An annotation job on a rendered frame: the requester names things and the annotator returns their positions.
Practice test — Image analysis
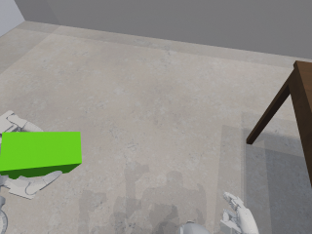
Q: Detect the left robot hand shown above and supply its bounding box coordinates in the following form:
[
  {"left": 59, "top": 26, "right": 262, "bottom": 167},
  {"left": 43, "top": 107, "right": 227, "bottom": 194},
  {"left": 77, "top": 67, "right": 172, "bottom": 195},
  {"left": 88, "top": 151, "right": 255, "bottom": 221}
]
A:
[{"left": 0, "top": 110, "right": 62, "bottom": 200}]

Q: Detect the right robot thigh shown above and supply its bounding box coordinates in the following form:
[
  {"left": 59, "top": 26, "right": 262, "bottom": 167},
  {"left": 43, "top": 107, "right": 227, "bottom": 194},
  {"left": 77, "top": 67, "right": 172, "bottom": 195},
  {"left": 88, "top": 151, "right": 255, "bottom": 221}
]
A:
[{"left": 178, "top": 222, "right": 211, "bottom": 234}]

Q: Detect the table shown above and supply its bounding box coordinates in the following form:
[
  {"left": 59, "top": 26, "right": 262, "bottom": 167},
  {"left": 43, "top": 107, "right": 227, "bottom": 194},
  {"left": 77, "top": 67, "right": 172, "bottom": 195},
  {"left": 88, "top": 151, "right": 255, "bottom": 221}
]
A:
[{"left": 246, "top": 60, "right": 312, "bottom": 188}]

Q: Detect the right robot hand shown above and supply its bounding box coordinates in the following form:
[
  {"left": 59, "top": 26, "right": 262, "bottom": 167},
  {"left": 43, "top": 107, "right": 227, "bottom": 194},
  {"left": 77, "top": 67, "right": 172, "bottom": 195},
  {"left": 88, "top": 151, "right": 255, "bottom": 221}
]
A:
[{"left": 220, "top": 192, "right": 259, "bottom": 234}]

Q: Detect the sponge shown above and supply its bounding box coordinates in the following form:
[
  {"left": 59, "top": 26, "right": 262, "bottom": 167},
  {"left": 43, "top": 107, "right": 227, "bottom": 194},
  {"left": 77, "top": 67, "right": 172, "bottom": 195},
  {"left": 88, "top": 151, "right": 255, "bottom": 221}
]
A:
[{"left": 0, "top": 132, "right": 82, "bottom": 179}]

